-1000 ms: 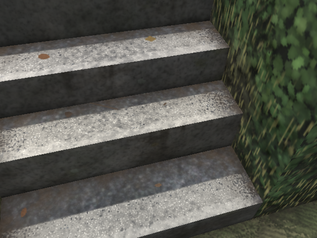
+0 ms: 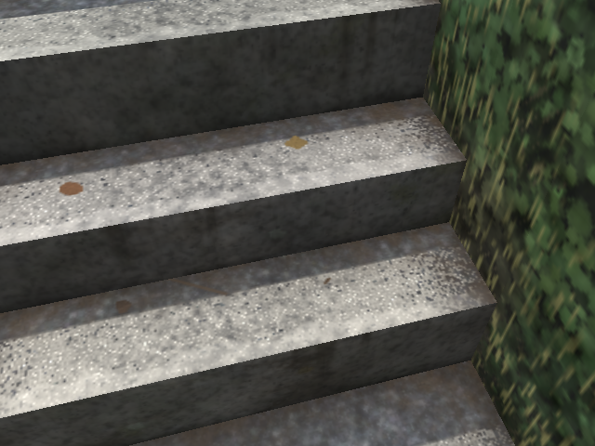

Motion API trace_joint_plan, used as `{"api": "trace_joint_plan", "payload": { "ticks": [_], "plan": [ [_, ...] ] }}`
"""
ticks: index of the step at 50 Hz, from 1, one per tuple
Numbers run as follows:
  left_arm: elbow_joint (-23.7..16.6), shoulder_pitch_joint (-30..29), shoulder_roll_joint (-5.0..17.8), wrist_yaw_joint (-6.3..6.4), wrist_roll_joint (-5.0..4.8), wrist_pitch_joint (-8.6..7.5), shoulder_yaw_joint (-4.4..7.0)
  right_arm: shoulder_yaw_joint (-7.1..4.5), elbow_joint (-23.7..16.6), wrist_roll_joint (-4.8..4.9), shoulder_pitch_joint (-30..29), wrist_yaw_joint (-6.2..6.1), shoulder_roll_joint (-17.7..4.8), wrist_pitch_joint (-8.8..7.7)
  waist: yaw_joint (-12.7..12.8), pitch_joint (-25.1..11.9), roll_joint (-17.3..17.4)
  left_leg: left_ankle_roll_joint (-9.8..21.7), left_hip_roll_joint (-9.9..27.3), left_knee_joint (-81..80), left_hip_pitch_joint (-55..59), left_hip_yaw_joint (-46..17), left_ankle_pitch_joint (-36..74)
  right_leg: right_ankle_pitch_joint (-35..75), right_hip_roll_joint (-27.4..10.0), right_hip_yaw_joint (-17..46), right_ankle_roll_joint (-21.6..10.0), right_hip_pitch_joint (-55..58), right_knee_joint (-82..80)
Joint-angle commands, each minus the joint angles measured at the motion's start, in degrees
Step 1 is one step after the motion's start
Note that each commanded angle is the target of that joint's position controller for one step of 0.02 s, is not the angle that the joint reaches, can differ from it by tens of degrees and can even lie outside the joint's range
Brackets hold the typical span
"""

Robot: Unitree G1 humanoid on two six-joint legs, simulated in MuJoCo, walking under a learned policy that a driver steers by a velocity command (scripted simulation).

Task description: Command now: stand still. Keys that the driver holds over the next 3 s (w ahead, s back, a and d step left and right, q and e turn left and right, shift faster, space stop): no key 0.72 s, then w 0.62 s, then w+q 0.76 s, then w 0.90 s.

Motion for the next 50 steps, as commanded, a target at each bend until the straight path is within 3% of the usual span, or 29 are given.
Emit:
{"api": "trace_joint_plan", "payload": {
  "ticks": [1,25,26,37,38,40,45,49,50],
  "plan": [
    [-0.5,4.4,3.6,0.25,-0.03,-0.08,0.32,-0.69,-0.3,0.13,3.0,-0.32,-5.2,-0.59,0.1,1.3,-0.5,1.4,6.8,-2.6,-2.0,-5.5,12.1,13.6,-7.8,6.3,0.9,1.4,-2.3],
    [0.5,6.7,2.5,0.23,0.04,0.07,-0.33,-0.54,1.0,0.13,4.8,-0.19,-4.0,0.00,0.0,3.2,-0.4,1.5,6.3,-4.0,-3.1,-5.6,6.4,7.1,-7.8,6.5,0.9,-0.3,-3.7],
    [0.2,6.4,3.2,0.05,0.19,0.03,-0.03,-0.54,0.6,-0.02,4.4,-0.04,-4.2,0.39,-0.1,2.6,-0.4,1.2,6.5,-3.9,-2.9,-5.5,6.8,7.4,-7.8,6.4,0.5,-0.6,-3.3],
    [0.6,7.9,1.8,0.01,0.16,0.13,0.08,-0.32,0.3,-0.09,6.2,-0.20,-3.0,0.83,0.0,2.9,-0.6,1.1,5.6,-4.5,-3.6,-5.0,1.9,-1.4,-7.3,7.1,0.4,-2.7,-5.4],
    [0.7,7.4,1.4,0.66,0.56,0.25,-0.05,-0.60,-0.3,-0.02,5.5,-0.14,-3.6,0.89,0.2,3.2,-1.3,1.0,5.4,-4.8,-3.9,-4.6,0.3,-5.8,-7.1,7.4,0.1,-3.1,-7.0],
    [0.3,6.2,2.8,1.05,0.54,0.39,0.36,-0.68,-1.2,-0.34,5.3,-0.15,-3.4,0.93,-0.1,4.1,-2.5,1.1,4.0,-3.9,-4.2,-3.4,-2.0,-12.8,-7.1,8.7,-0.5,-4.7,-9.3],
    [-0.8,5.8,5.1,0.93,0.20,0.64,2.01,-0.69,-3.1,-1.22,6.7,0.25,-2.1,0.13,-0.2,5.1,-4.4,2.4,0.3,4.4,-9.8,1.1,-11.4,-26.2,-8.5,12.5,-5.1,-5.1,-10.6],
    [-1.0,8.5,6.0,0.84,0.28,1.00,3.42,-0.63,-4.2,-1.85,8.3,1.32,-0.9,-2.00,0.2,6.0,-5.0,4.4,-0.1,12.8,-12.7,3.6,-13.6,-30.3,-13.3,17.9,-10.4,-6.2,-10.3],
    [-1.6,6.8,6.2,0.72,0.24,1.07,3.63,-0.53,-4.0,-1.64,9.7,1.50,-0.3,-2.52,-1.0,6.2,-4.6,5.0,0.2,11.1,-9.4,3.9,-13.1,-28.9,-13.0,17.0,-10.8,-9.5,-9.7]
  ]
}}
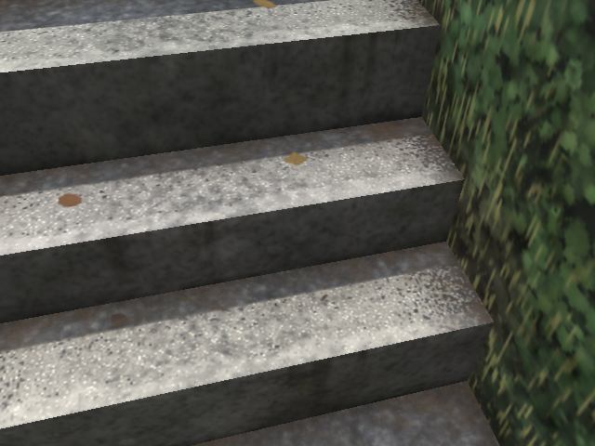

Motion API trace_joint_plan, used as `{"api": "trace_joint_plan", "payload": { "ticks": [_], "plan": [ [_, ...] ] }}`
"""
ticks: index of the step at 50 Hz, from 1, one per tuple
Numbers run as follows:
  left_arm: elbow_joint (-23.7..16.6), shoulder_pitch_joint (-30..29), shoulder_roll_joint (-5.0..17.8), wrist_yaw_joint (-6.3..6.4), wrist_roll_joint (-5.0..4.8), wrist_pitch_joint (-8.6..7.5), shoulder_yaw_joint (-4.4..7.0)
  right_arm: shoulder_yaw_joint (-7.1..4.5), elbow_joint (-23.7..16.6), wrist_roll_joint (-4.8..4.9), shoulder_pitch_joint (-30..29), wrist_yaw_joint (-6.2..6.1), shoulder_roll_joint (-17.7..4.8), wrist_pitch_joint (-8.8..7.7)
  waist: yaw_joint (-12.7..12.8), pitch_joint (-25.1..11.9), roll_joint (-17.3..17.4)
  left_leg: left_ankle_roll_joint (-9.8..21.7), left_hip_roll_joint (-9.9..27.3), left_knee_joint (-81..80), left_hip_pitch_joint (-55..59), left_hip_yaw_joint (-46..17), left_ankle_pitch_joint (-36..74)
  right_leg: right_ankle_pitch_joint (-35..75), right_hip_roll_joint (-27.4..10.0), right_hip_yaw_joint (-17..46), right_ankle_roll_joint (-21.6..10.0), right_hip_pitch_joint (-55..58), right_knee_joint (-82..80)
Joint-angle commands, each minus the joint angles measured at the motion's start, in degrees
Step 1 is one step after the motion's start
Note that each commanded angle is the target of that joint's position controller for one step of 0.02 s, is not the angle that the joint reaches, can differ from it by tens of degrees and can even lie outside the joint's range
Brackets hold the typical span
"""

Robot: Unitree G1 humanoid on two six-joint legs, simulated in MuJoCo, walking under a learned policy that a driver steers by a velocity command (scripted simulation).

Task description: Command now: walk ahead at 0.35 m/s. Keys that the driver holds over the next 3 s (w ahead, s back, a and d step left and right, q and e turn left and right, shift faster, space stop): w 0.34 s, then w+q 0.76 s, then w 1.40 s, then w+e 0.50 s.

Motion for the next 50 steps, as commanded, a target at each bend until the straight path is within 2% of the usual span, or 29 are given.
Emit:
{"api": "trace_joint_plan", "payload": {
  "ticks": [1,3,4,5,6,9,15,18,19,20,21,22,23,25,27,28,30,32,33,35,36,37,38,39,40,42,45,49,50],
  "plan": [
    [-3.0,-1.4,6.7,-0.12,-0.16,-0.05,1.82,-0.24,-1.2,0.10,5.5,0.52,-1.4,-1.99,-3.0,10.2,-3.8,2.1,-1.8,-3.4,-0.8,3.4,-1.6,-23.5,-12.6,14.5,-8.0,-10.2,-10.6],
    [-6.3,-7.9,4.0,-0.54,-0.89,-1.10,1.16,-1.27,-0.3,-0.12,10.4,0.16,-4.3,-2.55,-5.4,10.8,4.0,4.2,2.2,-11.3,6.8,-6.7,-0.8,-12.1,-6.5,6.2,-4.4,-17.8,1.7],
    [-8.1,-9.4,2.0,-1.04,-0.93,-1.98,0.58,-2.86,0.4,-0.16,14.1,-0.21,-9.2,-2.59,-5.8,10.1,14.1,7.3,10.2,-18.6,12.1,-20.3,-4.4,-10.9,-1.5,-0.3,-1.6,-25.1,15.2],
    [-8.9,-7.9,3.2,-1.55,0.71,-2.70,0.73,-4.08,0.6,0.07,15.4,-0.41,-12.0,-2.44,-5.1,12.2,17.3,11.7,18.6,-21.4,14.7,-30.5,2.2,-15.7,-1.5,-2.1,-1.1,-32.3,23.2],
    [-8.8,-8.7,4.5,-2.10,1.94,-3.23,1.21,-4.17,0.7,0.03,16.7,-0.73,-10.3,-2.58,-5.3,12.9,10.9,14.1,21.4,-21.1,15.9,-31.9,7.8,-18.0,-4.1,0.6,-0.8,-35.9,33.6],
    [-9.1,-8.4,3.1,-3.37,1.95,-3.49,1.25,-4.04,-0.7,-0.02,10.9,-0.92,-8.9,-2.85,-0.3,9.3,4.2,11.5,17.0,-18.1,12.4,-19.5,17.8,-10.4,-6.9,3.0,-0.3,-36.4,48.2],
    [-13.9,-14.4,1.4,-2.87,1.83,-1.75,-0.15,-3.04,-2.2,0.12,5.1,-0.73,-7.7,-3.66,2.2,8.4,4.9,6.1,10.9,-13.7,2.6,-5.4,42.0,-8.8,-6.5,-1.8,0.9,-23.3,34.1],
    [-9.6,7.0,4.7,-0.11,0.34,-2.09,1.92,-4.27,-3.3,3.30,0.5,0.10,-12.6,-3.80,12.0,-4.2,6.1,5.5,8.3,12.2,0.6,-3.5,71.2,7.9,-1.6,-4.1,-0.4,4.5,13.6],
    [-7.2,13.3,8.0,0.49,1.11,-2.59,2.91,-4.70,-3.7,4.26,-1.3,1.28,-12.8,-3.72,14.3,-5.5,0.5,4.2,2.4,26.0,-7.2,-0.7,56.2,8.8,-0.3,-6.1,0.1,15.0,6.1],
    [-3.3,22.2,10.1,0.72,1.99,-3.52,3.46,-3.87,-6.5,3.40,-11.2,1.62,-7.6,-4.67,19.0,-0.5,-7.3,2.5,-4.5,50.0,-22.2,0.2,21.3,31.8,-8.2,1.8,-2.3,23.1,-6.5],
    [-2.6,18.9,11.3,0.36,2.70,-3.98,2.88,-1.29,-9.3,2.39,-8.8,0.24,3.8,-5.52,9.7,1.2,-14.1,3.3,-7.7,73.6,-39.0,-6.2,0.6,72.8,-21.0,17.1,-1.7,25.4,2.1],
    [-4.4,17.5,12.3,-0.99,3.26,-3.65,2.77,-1.89,-7.8,3.99,4.1,-0.03,3.2,-4.74,4.3,-8.6,-11.1,3.5,-6.2,80.7,-37.0,-9.3,3.5,74.1,-29.9,21.5,-8.2,23.7,-0.3],
    [-6.6,9.1,10.7,-1.79,3.69,-3.34,2.69,-2.22,-10.0,3.53,2.0,-0.89,0.9,-2.67,0.9,-5.2,-8.8,2.7,-3.8,90.3,-41.6,-3.4,1.1,43.2,-32.4,25.7,-13.7,17.3,-5.6],
    [-6.0,1.8,4.1,-1.80,1.97,-4.26,0.64,-1.42,-20.3,-0.49,-17.5,-1.76,2.3,0.68,0.2,8.6,-4.6,3.5,0.1,101.7,-58.2,-5.0,-6.0,2.1,-27.6,20.0,-8.7,5.4,-13.3],
    [-2.5,4.7,2.2,-0.99,2.10,-5.22,-0.70,-0.36,-26.8,0.01,-22.5,-1.20,4.4,2.00,-2.3,12.9,-4.4,6.3,-0.9,106.5,-65.1,-7.3,-6.6,-2.1,-23.3,9.8,-3.7,-1.0,-14.8],
    [-1.7,3.7,2.8,-1.46,1.63,-5.68,-1.22,0.25,-30.3,1.60,-25.1,-1.05,4.6,1.85,-3.8,14.9,-2.5,6.4,-1.3,100.4,-62.5,-5.1,-5.8,-3.6,-21.0,4.4,-2.3,-7.1,-18.0],
    [-2.2,1.3,4.5,-1.88,1.26,-5.17,-1.94,1.81,-33.9,2.13,-26.1,-0.41,5.2,1.72,-7.0,14.1,1.6,5.3,-1.4,82.5,-51.6,1.1,-1.4,3.0,-14.6,-5.1,0.1,-17.5,-21.1],
    [-4.5,-0.8,7.8,0.40,-0.93,-4.37,-1.82,2.78,-34.3,2.73,-23.9,0.25,4.1,2.39,-8.2,8.0,-0.9,2.9,-2.3,59.7,-29.0,11.3,0.5,31.3,-11.2,-11.5,-3.2,-23.0,-27.2],
    [-7.4,-1.0,10.2,1.39,-3.39,-5.33,-1.59,1.80,-31.8,2.94,-19.5,0.26,1.1,2.53,-7.8,1.7,0.5,1.7,-5.4,53.8,-14.7,15.9,0.3,67.7,-11.9,-11.6,-5.8,-20.2,-21.8],
    [-9.8,-0.5,20.6,1.82,-2.82,-5.91,2.16,0.53,-28.2,0.77,-5.3,-1.15,-0.7,4.01,-11.9,-14.4,-11.5,3.3,-8.4,44.7,-12.1,13.6,-5.0,108.2,-18.1,-9.6,-6.2,6.7,-1.2],
    [-12.4,-3.0,20.6,0.93,-2.75,-4.39,3.05,0.12,-26.9,-0.02,-0.4,-0.26,-2.4,3.21,-11.3,-20.9,-14.3,5.9,-9.8,36.0,-12.3,9.4,-9.7,110.7,-20.6,-8.8,-7.2,16.7,14.7],
    [-16.5,-4.3,19.1,-0.48,-2.42,-2.92,3.26,-0.61,-26.8,-0.74,-0.6,1.09,-4.0,2.12,-10.3,-23.5,-8.1,7.0,-12.9,21.6,-7.6,4.3,-7.8,99.4,-19.3,-8.4,-6.6,14.4,30.7],
    [-21.6,-7.3,12.3,-2.39,0.50,-2.79,2.60,-2.27,-27.5,-0.16,-6.3,1.36,-8.4,1.75,-5.7,-17.9,5.5,13.6,-1.9,7.7,1.4,-24.8,0.3,32.1,-11.1,-3.1,-2.2,-12.4,48.5],
    [-25.5,-10.6,11.0,-3.76,3.09,-2.30,2.46,-5.78,-28.9,-0.96,-9.1,0.24,-16.1,3.48,-6.7,-16.7,15.0,20.8,9.1,-8.6,3.1,-58.6,1.0,6.0,0.4,6.4,0.1,-34.6,80.4],
    [-28.0,-10.6,3.9,-3.77,5.56,-2.66,0.57,-5.41,-28.8,-0.58,-12.5,0.21,-13.2,2.99,-3.1,-12.6,7.1,19.4,12.2,-10.1,0.5,-55.7,4.1,8.0,-1.2,12.3,0.1,-42.5,96.6],
    [-28.5,-8.1,-1.3,-2.05,4.73,-2.23,-1.41,-4.28,-21.5,-0.16,-8.4,0.08,-8.4,0.96,2.6,2.5,-2.8,8.1,6.7,-3.8,-14.7,-34.3,11.6,11.6,-3.7,10.9,-0.2,-44.5,94.5],
    [-28.8,-6.3,-1.3,-0.85,3.69,-0.37,-2.25,-3.53,-15.7,0.31,-4.6,2.01,-4.5,-0.73,4.0,4.2,-0.3,2.2,-1.6,-0.3,-12.7,-18.3,14.5,6.5,-4.5,8.8,0.0,-50.6,95.0],
    [-30.7,-15.9,0.1,-1.07,3.68,0.51,-2.55,-3.75,-13.3,1.36,2.8,1.21,-5.9,-2.91,-0.2,3.8,-2.7,1.0,-1.2,-3.2,-11.4,-21.0,25.5,10.1,-4.8,2.3,3.2,-54.2,85.7],
    [-31.5,-19.6,-2.1,-1.29,2.38,0.64,-3.17,-4.52,-13.1,0.74,5.7,0.45,-7.0,-2.56,-2.6,2.3,3.2,3.5,0.4,-3.3,-6.6,-22.8,32.3,8.1,-2.1,0.2,3.6,-60.1,98.7]
  ]
}}
Over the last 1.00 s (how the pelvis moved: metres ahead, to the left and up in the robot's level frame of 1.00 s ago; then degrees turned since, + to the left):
0.01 0.00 -0.01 0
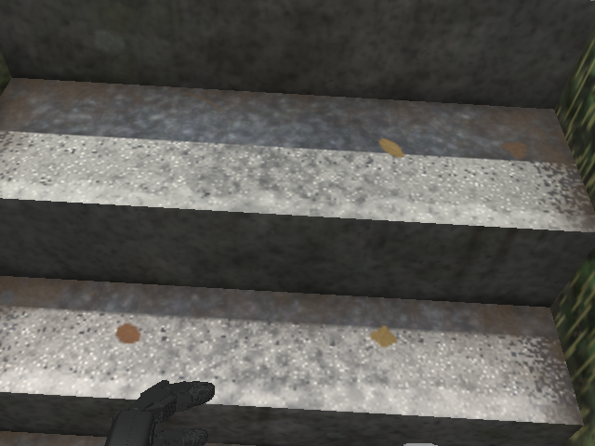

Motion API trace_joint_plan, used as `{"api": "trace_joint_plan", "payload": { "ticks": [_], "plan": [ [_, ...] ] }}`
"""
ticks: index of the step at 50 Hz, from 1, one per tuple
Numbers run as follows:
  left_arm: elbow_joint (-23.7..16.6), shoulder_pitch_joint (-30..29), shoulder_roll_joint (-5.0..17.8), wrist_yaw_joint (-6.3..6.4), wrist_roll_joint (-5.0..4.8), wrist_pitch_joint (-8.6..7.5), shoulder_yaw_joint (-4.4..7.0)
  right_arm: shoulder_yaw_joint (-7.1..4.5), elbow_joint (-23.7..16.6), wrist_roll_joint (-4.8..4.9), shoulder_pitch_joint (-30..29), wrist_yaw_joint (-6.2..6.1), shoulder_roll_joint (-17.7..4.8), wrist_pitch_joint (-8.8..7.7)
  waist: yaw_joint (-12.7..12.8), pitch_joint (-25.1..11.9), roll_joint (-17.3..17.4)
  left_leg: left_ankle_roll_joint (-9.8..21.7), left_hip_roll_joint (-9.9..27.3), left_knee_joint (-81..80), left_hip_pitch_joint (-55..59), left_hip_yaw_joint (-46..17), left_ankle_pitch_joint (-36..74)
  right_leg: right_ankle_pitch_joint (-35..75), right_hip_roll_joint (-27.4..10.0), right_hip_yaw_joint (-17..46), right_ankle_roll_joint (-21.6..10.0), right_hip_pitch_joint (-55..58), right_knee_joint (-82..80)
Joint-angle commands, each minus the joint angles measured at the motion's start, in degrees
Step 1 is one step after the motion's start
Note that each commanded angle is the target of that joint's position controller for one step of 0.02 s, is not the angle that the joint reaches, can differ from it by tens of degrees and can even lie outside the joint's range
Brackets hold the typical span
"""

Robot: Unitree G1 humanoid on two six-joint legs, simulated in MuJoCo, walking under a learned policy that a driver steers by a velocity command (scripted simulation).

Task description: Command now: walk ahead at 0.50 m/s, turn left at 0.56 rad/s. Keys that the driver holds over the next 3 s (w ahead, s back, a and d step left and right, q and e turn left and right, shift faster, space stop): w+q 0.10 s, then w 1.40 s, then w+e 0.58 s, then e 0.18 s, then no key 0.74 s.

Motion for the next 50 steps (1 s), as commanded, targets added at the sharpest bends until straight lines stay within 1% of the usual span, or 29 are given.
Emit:
{"api": "trace_joint_plan", "payload": {
  "ticks": [1,4,6,8,9,10,11,12,13,14,15,16,17,19,21,25,30,31,32,33,35,37,38,39,40,42,44,47,50],
  "plan": [
    [-2.9,-3.7,-2.0,-0.11,-0.77,0.69,-1.15,-1.92,-1.9,-0.65,5.0,-1.05,-6.8,-1.64,-1.7,1.5,4.7,1.2,13.9,-13.7,9.7,-21.4,29.4,-4.5,2.5,-6.8,1.8,-16.9,17.3],
    [-8.4,-13.2,-1.5,1.07,0.11,-1.32,-1.91,-2.92,0.0,-0.89,10.4,-0.97,-7.0,-1.95,-4.5,4.1,7.1,4.0,18.0,-15.9,23.7,-26.1,18.8,-18.9,0.4,-0.7,-0.1,-36.0,32.0],
    [-10.5,-17.7,1.0,0.57,-0.63,-1.92,-1.70,-2.54,-1.3,-0.33,9.4,-1.12,-5.5,-1.65,-4.5,5.8,2.2,3.1,16.4,-21.9,18.8,-23.4,20.9,-18.6,-0.1,-4.2,0.2,-29.4,17.3],
    [-13.2,-21.6,-0.5,1.17,-0.22,-0.26,-2.85,-2.75,0.6,0.98,11.6,-2.26,-5.4,-0.83,-5.4,4.2,6.7,4.9,14.1,-28.7,14.5,-19.6,26.4,-18.7,-0.5,-7.4,-1.2,-18.1,2.1],
    [-13.9,-21.4,-3.4,1.25,-0.01,0.30,-3.54,-3.19,1.3,0.73,11.8,-3.92,-4.8,-0.19,-3.7,1.1,7.6,7.0,16.8,-31.2,15.5,-18.1,36.0,-19.4,-1.7,-3.5,-3.5,-11.1,0.3],
    [-11.1,-14.6,-2.8,1.33,-1.88,1.15,-4.17,-3.51,-0.8,1.30,7.7,-4.23,-6.8,0.78,-0.3,-3.2,6.5,5.6,14.9,-33.4,11.9,-7.6,54.0,-26.4,0.7,-9.4,-4.9,7.7,-19.0],
    [-8.9,-10.9,-0.6,1.96,-3.32,0.94,-3.02,-3.75,-2.7,1.97,5.4,-4.42,-7.6,0.75,2.6,-8.7,4.9,4.4,15.9,-27.9,6.1,-6.4,83.7,-34.3,4.8,-7.2,-6.2,29.6,-30.2],
    [-4.6,1.2,4.6,2.27,-5.64,1.06,0.50,-5.02,-3.8,1.69,3.9,-4.07,-11.5,-0.51,7.5,-17.8,7.6,4.5,18.5,-18.3,12.6,-7.7,114.8,-35.0,7.4,-10.3,-5.3,39.1,-30.3],
    [-1.7,11.4,9.6,2.10,-6.25,0.16,2.40,-6.30,-3.9,3.03,-0.1,-2.73,-15.1,-2.57,12.3,-22.7,8.2,4.0,20.4,-5.8,16.8,-6.3,123.5,-27.6,7.5,-8.5,-6.2,45.4,-40.9],
    [1.8,18.9,15.4,2.02,-4.70,0.00,4.97,-6.51,-4.4,4.18,-2.9,-0.80,-14.4,-4.09,14.9,-27.0,2.7,2.7,14.6,12.5,11.9,-4.5,107.9,-35.3,3.5,8.0,-7.7,52.6,-55.1],
    [5.2,22.1,20.8,2.99,-3.08,1.03,6.70,-5.67,-6.3,3.40,-3.8,2.19,-6.6,-4.82,14.3,-25.1,-24.3,-2.2,-1.7,39.4,-5.3,-3.6,42.2,-19.1,-12.9,45.2,-17.0,57.8,-82.0],
    [6.4,13.5,17.3,2.74,-4.70,1.49,6.95,-4.18,-5.5,-1.65,2.8,2.99,-1.1,-5.08,6.0,-25.5,-20.1,-3.4,-3.3,65.9,-11.0,-9.3,19.4,-19.2,-16.7,59.1,-20.0,53.9,-88.7],
    [8.8,9.7,10.3,1.66,-6.47,1.95,5.89,-2.95,-7.3,-3.25,-1.1,3.58,2.4,-3.99,2.9,-16.4,-10.1,-2.0,-0.8,71.8,-17.8,-6.1,22.3,-40.1,-12.1,51.3,-18.5,44.8,-83.7],
    [16.8,10.9,2.9,1.50,-4.96,0.72,4.32,0.46,-11.8,-4.09,-9.8,2.06,9.4,-1.96,0.4,0.4,2.0,0.8,-0.9,77.2,-34.1,-7.9,20.5,-41.5,-9.1,35.0,-12.6,36.7,-78.3],
    [22.4,16.4,-0.3,1.41,-3.37,-1.29,3.36,2.65,-13.5,-2.08,-12.5,1.04,11.6,-0.70,0.8,5.0,0.2,1.2,-1.9,89.0,-44.8,-7.8,12.0,-24.5,-8.4,24.0,-10.6,39.8,-80.4],
    [22.2,14.4,8.0,-1.42,-3.82,-7.42,4.90,3.05,-20.3,-0.72,-19.9,-0.11,7.2,-0.02,-3.5,10.2,0.2,2.0,4.0,76.8,-49.3,-3.9,2.0,-13.6,-6.4,7.3,-5.3,34.4,-93.1],
    [24.3,24.8,9.9,-0.02,-4.88,-7.98,5.38,4.88,-29.2,-0.47,-34.3,-0.11,9.8,1.71,-0.2,8.9,-2.8,1.3,14.3,74.5,-60.8,7.1,-3.8,-12.5,-8.4,5.9,-8.0,45.7,-104.3],
    [24.5,26.1,10.1,0.60,-3.37,-7.38,5.53,4.82,-30.7,-0.08,-37.8,0.33,9.1,1.42,1.4,9.0,-2.0,0.7,15.9,70.6,-60.2,8.1,-1.9,-11.6,-10.0,6.1,-9.6,47.9,-108.7],
    [23.7,26.3,11.0,1.15,-4.03,-6.94,6.31,5.84,-29.5,-0.06,-33.9,1.51,10.7,2.11,2.3,2.6,-6.5,2.3,17.1,56.2,-43.2,11.0,-1.6,-4.6,-8.7,1.3,-11.1,47.6,-115.8],
    [21.7,22.6,10.4,1.39,-5.00,-6.63,6.23,5.37,-27.7,0.52,-32.5,1.97,9.6,2.59,2.5,0.7,-4.7,2.5,16.3,44.4,-28.1,13.4,-0.3,5.9,-6.9,-2.6,-11.1,43.6,-116.8],
    [19.5,21.7,16.7,0.53,-5.27,-8.01,7.61,2.97,-21.2,0.66,-19.3,1.49,7.4,3.09,-1.6,-12.5,-5.1,2.8,8.4,39.6,-7.2,19.2,-2.3,78.6,-10.7,-5.2,-11.3,51.3,-99.3],
    [19.6,25.4,21.7,-2.07,-7.57,-9.74,9.41,0.36,-19.3,-0.18,-11.4,0.78,0.7,2.74,-5.0,-23.7,-6.7,2.4,4.3,19.4,7.0,16.5,-3.6,86.5,-10.6,-3.7,-8.4,61.0,-77.2],
    [19.2,25.8,20.7,-3.60,-8.09,-10.43,9.44,-0.82,-18.2,0.31,-7.0,0.38,-1.4,2.45,-7.4,-25.4,-10.8,1.9,5.7,10.0,12.9,8.0,-6.0,73.6,-9.2,-1.3,-7.4,58.6,-65.5],
    [14.2,23.2,12.4,-4.69,-7.97,-9.96,8.23,-2.49,-13.6,-1.30,-4.6,0.14,-6.7,1.45,-5.3,-22.5,6.5,9.7,21.8,-8.4,20.0,-23.6,-5.9,24.9,1.3,-0.6,-2.7,34.1,-41.5],
    [11.7,19.5,10.0,-4.95,-5.37,-8.92,8.56,-3.70,-14.1,-1.60,-5.0,-0.04,-8.2,2.11,-6.5,-22.6,10.3,12.1,30.4,-20.4,17.0,-46.9,-3.0,-0.6,9.0,5.0,-0.1,23.2,-7.3],
    [4.7,11.2,2.6,-2.70,-1.71,-7.20,5.98,-2.90,-8.9,0.95,-10.4,1.40,-4.5,0.26,-0.8,-8.2,0.8,8.5,25.5,-14.6,8.6,-31.1,-18.9,3.4,4.6,7.2,-2.7,10.2,6.6],
    [1.2,7.3,-2.3,-0.79,-1.64,-5.00,2.60,-0.69,0.2,-0.56,-4.3,1.29,2.6,-1.52,1.6,3.7,0.2,4.8,22.0,-13.3,1.9,-18.0,-11.2,-2.1,5.1,7.7,-5.7,-0.8,14.0],
    [-1.3,5.4,-5.5,-0.81,-3.37,-3.27,0.04,1.28,5.5,-0.57,0.9,1.23,6.5,-3.38,3.8,7.3,-0.3,1.3,22.5,-17.5,3.4,-7.9,4.7,-7.2,5.9,8.5,-6.1,-12.4,19.8],
    [-4.2,-2.9,-5.6,0.21,-5.00,-2.05,-0.90,0.94,6.9,-1.03,0.9,2.11,0.6,-4.99,4.8,8.7,1.8,1.7,24.4,-24.7,0.7,-2.8,6.6,-14.0,7.6,4.4,-6.2,-20.4,29.0]
  ]
}}
Over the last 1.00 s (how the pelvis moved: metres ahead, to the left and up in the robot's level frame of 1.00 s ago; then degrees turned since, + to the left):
0.35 0.00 0.14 18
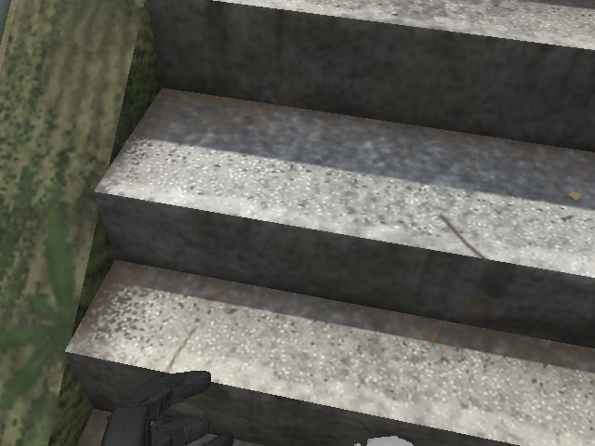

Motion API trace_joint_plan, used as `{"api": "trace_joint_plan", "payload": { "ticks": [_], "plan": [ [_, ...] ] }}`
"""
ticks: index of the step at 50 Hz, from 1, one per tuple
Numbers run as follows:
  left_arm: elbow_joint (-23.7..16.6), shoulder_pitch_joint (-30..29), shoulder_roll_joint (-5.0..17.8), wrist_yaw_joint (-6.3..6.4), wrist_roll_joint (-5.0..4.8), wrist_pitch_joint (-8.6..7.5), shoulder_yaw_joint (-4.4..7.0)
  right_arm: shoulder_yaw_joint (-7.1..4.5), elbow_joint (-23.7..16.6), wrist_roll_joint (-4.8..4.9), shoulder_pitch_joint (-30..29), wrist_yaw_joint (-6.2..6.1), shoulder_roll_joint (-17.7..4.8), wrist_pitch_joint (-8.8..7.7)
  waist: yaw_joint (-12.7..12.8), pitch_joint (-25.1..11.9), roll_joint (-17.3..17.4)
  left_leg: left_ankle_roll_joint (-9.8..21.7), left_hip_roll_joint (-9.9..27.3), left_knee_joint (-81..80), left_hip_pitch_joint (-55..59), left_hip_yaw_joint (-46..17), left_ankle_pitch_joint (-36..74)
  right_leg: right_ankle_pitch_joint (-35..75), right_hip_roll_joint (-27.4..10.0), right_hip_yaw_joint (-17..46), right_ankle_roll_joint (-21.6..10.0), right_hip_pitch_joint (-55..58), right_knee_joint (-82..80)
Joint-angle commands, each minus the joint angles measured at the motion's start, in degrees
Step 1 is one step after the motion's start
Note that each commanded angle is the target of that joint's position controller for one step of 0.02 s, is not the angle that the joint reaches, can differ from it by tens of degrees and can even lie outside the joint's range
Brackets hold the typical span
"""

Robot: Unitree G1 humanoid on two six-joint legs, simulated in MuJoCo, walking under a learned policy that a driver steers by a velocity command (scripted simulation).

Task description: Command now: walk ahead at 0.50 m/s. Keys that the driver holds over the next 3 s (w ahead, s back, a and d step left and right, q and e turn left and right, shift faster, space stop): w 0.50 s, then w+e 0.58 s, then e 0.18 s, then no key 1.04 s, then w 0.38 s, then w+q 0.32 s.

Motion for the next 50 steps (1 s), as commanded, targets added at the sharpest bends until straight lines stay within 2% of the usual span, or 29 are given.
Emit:
{"api": "trace_joint_plan", "payload": {
  "ticks": [1,2,5,7,8,10,11,12,13,14,16,18,21,24,26,29,32,33,34,35,36,38,39,40,42,44,47,49,50],
  "plan": [
    [-5.6,-4.6,-4.1,0.90,-1.07,1.09,-3.13,1.45,-1.5,0.55,-1.8,0.78,-1.8,-2.23,3.1,10.5,3.8,4.2,15.5,-25.5,-1.7,-15.4,5.5,-7.1,-0.8,-0.5,-0.2,-18.0,6.2],
    [-8.4,-9.6,-5.0,0.77,-0.72,1.70,-4.24,1.35,-0.8,0.91,-0.3,0.46,-2.2,-1.78,3.2,11.0,3.2,1.4,12.7,-28.1,-4.0,-11.7,4.8,-6.2,-2.9,-4.1,-0.1,-15.7,-3.1],
    [-12.0,-17.8,-1.5,0.19,-1.43,3.24,-4.99,1.25,-1.3,3.17,4.4,-3.50,-5.0,-1.35,-0.7,6.8,7.2,6.1,12.3,-44.6,-3.9,-9.9,28.3,-7.6,-7.1,-18.8,1.0,4.5,-27.2],
    [-4.2,-6.3,-0.9,-0.95,-2.71,2.22,-4.64,0.93,-4.6,4.27,3.0,-4.66,-6.8,-1.78,2.1,-4.7,5.5,4.9,10.8,-33.7,2.1,-1.0,79.9,-8.4,-3.2,-23.7,-1.1,29.3,-47.2],
    [-2.2,-0.1,-0.3,-0.26,-3.92,2.60,-4.42,-0.59,-5.5,4.57,5.0,-5.30,-11.4,-2.90,3.2,-12.5,12.7,6.1,12.7,-25.7,8.6,-2.4,103.9,-12.4,0.4,-22.6,-0.9,36.9,-51.6],
    [1.7,14.2,6.3,-0.47,-1.81,2.92,-2.09,-2.57,-7.8,4.63,2.0,-3.09,-14.4,-3.80,8.3,-22.7,17.4,8.0,16.0,-3.4,21.3,-4.1,116.5,-17.7,2.5,-17.9,-2.1,44.6,-68.2],
    [3.6,16.8,10.3,-0.78,0.18,2.63,0.05,-3.04,-10.5,2.84,1.6,-1.64,-13.2,-4.64,7.7,-24.9,13.6,6.7,13.0,11.5,13.1,-6.6,98.7,-23.4,-1.7,-4.1,-4.3,52.6,-74.0],
    [6.2,19.9,16.7,0.72,1.82,3.67,2.90,-3.01,-16.3,1.80,-4.4,0.94,-8.3,-3.97,9.1,-21.3,-5.9,3.6,-1.1,40.2,-12.1,-7.0,41.9,-37.4,-16.4,31.8,-14.0,57.1,-96.9],
    [5.6,14.2,15.3,1.06,2.33,4.28,4.17,-2.93,-19.3,-1.76,-11.8,1.04,-3.4,-3.14,9.4,-18.1,-4.5,2.6,-6.5,73.3,-25.8,-19.2,15.8,-43.7,-19.4,47.4,-14.1,52.6,-109.4],
    [7.4,10.3,13.7,0.78,1.60,3.11,3.95,-1.12,-24.4,-2.36,-16.0,0.13,3.9,-2.41,5.3,-8.1,1.7,3.7,-4.7,84.9,-38.3,-22.7,15.4,-43.5,-20.1,42.4,-11.1,48.1,-107.3],
    [16.2,13.7,5.8,-0.07,1.57,0.11,1.74,2.09,-25.7,-1.35,-13.3,-1.49,8.7,-1.35,-2.0,6.5,8.2,5.7,-2.8,83.5,-45.5,-21.5,16.9,-26.9,-17.6,24.8,-4.4,38.0,-105.2],
    [20.1,16.5,-0.1,-0.89,1.77,-2.66,0.03,2.79,-23.1,-0.10,-6.8,-2.37,8.2,1.21,-5.8,5.9,6.4,4.3,-2.0,85.4,-45.0,-20.9,13.7,-13.0,-15.6,15.3,-3.4,37.9,-109.1],
    [21.0,16.0,3.5,-1.70,-0.90,-4.80,0.60,3.08,-24.3,0.82,-10.1,-3.00,6.0,3.18,-7.3,9.6,6.8,1.9,1.5,72.4,-44.7,-16.0,15.0,-3.6,-14.0,5.7,-3.6,33.6,-112.7],
    [21.5,24.1,8.6,-0.17,-0.61,-5.20,1.85,2.75,-23.4,1.68,-14.9,-3.00,6.4,4.30,-1.9,4.8,2.0,1.0,3.2,84.4,-54.5,-8.3,13.1,6.9,-16.2,6.7,-8.2,47.9,-114.4],
    [22.3,29.3,10.4,-0.70,1.42,-4.62,2.96,3.42,-26.0,0.37,-22.1,-3.32,7.9,4.45,1.2,4.1,-0.1,2.3,4.5,94.9,-67.2,-7.5,4.1,1.3,-17.9,10.0,-8.9,59.7,-115.3],
    [23.8,36.4,8.5,-0.04,1.86,-4.28,2.27,5.84,-34.5,-0.84,-37.1,-2.76,10.3,3.80,6.2,6.0,0.4,3.2,8.5,95.6,-81.1,-7.5,-6.7,-6.6,-18.8,11.4,-6.1,70.7,-117.2],
    [23.2,34.2,7.8,1.98,0.65,-2.33,2.52,7.21,-41.7,0.08,-45.3,-0.87,9.6,3.52,6.6,8.6,1.3,2.0,10.1,71.8,-65.2,-4.2,-1.8,8.8,-15.5,6.2,-4.3,59.5,-128.4],
    [23.1,35.0,9.1,2.10,1.30,-1.69,2.73,7.13,-40.3,-1.04,-41.8,-0.73,9.4,3.92,6.9,4.3,0.5,2.4,9.0,67.3,-55.3,0.4,2.7,18.9,-16.1,3.8,-6.3,59.8,-133.1],
    [22.6,33.3,9.8,2.83,-0.40,-1.17,3.36,7.91,-40.7,0.41,-40.1,-0.78,11.3,4.25,5.6,2.6,-3.6,4.5,9.6,52.8,-40.3,-1.8,-4.3,33.5,-16.7,-0.4,-5.3,56.7,-135.0],
    [20.8,27.1,8.8,2.76,-1.25,-1.38,2.72,6.43,-35.9,1.59,-32.6,-0.49,9.5,4.04,1.0,-2.4,-1.5,5.8,3.6,44.7,-21.4,4.9,-6.8,69.5,-14.0,-6.1,-5.2,51.9,-128.5],
    [18.7,25.5,13.1,1.81,-0.50,-2.50,3.86,4.32,-32.0,2.37,-19.7,-1.08,7.3,3.36,-4.7,-13.1,-6.3,5.5,0.1,42.5,-5.5,0.5,-4.4,102.0,-16.9,-3.3,-3.3,55.1,-115.2],
    [16.1,20.3,23.8,-1.97,-1.84,-4.70,7.17,0.94,-29.6,1.25,-8.5,-2.33,-4.6,2.51,-11.6,-32.7,-2.0,3.9,2.9,20.2,13.7,-10.0,-6.8,97.7,-14.7,-3.6,-1.3,61.8,-84.2],
    [13.0,17.4,13.6,-3.73,-4.01,-6.09,5.69,-1.06,-26.7,0.68,-4.2,-3.68,-7.9,2.71,-12.1,-28.8,7.2,10.1,20.1,4.2,22.6,-37.5,21.7,44.1,-6.6,-2.4,4.1,42.1,-61.8],
    [11.0,18.2,10.1,-4.47,-2.10,-5.98,5.63,-2.37,-25.8,0.78,-5.9,-4.83,-11.4,3.79,-10.0,-31.5,16.4,16.5,27.4,-8.5,23.5,-59.2,40.9,8.2,3.2,1.7,6.6,31.4,-30.8],
    [3.6,5.7,3.3,-2.81,1.29,-2.78,4.31,-2.03,-20.2,1.54,-8.8,-4.43,-5.0,3.70,-5.0,-15.0,5.1,12.9,26.2,-2.1,14.6,-46.6,8.4,12.9,-3.0,2.6,4.4,11.0,-17.2],
    [-2.0,0.3,-1.6,0.24,3.50,0.13,1.03,0.35,-13.7,-0.01,-8.5,-4.64,2.4,1.69,-1.2,1.4,8.9,8.4,24.5,-9.6,4.0,-34.8,-1.4,5.5,-4.0,3.7,1.5,-1.1,-4.2],
    [-3.8,3.2,-1.3,0.23,1.52,3.63,0.03,1.26,-8.7,0.57,-9.2,-3.92,4.7,-1.47,5.8,10.4,5.1,1.5,23.3,-20.8,-1.9,-15.1,12.7,-1.1,-5.3,6.2,0.5,-5.2,-4.8],
    [-2.7,1.9,-1.3,0.18,-0.35,3.76,0.09,0.84,-5.7,-1.52,-9.5,-0.93,2.2,-3.00,6.3,11.1,9.3,3.1,21.4,-25.5,-2.4,-7.4,10.5,-4.5,-2.7,2.5,-1.1,-8.7,3.5],
    [-2.4,0.2,0.1,0.06,-0.27,3.93,0.55,0.95,-5.5,-1.33,-8.8,-0.60,1.8,-3.09,6.0,10.7,4.9,2.6,19.9,-26.8,-0.4,-3.5,11.1,-4.3,-1.9,1.9,-1.5,-9.7,2.1]
  ]
}}
Over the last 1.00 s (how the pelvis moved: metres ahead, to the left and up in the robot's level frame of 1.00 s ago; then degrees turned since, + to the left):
0.49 0.07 0.39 7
